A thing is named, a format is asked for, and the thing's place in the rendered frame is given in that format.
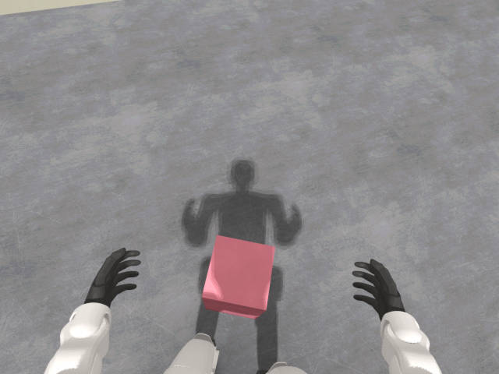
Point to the left robot hand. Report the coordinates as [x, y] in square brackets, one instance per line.
[103, 289]

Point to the carton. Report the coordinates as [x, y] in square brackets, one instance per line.
[238, 278]

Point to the robot right forearm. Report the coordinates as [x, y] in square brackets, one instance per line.
[405, 347]

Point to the right robot hand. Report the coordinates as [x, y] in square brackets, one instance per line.
[387, 298]

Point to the robot left forearm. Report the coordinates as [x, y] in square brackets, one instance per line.
[84, 341]

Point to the robot shin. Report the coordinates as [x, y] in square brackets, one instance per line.
[203, 336]
[277, 364]

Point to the robot left shin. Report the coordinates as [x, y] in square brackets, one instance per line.
[203, 336]

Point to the robot right shin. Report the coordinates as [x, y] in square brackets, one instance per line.
[277, 364]

